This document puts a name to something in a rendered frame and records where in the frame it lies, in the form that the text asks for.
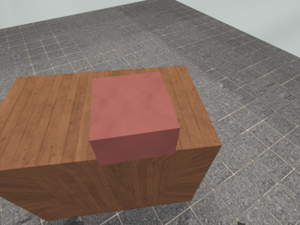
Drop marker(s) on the pedestal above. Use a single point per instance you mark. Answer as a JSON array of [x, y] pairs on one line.
[[47, 164]]

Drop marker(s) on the robot left hand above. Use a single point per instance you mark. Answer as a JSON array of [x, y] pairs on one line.
[[72, 220]]

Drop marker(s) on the carton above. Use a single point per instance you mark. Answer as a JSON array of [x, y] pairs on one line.
[[131, 118]]

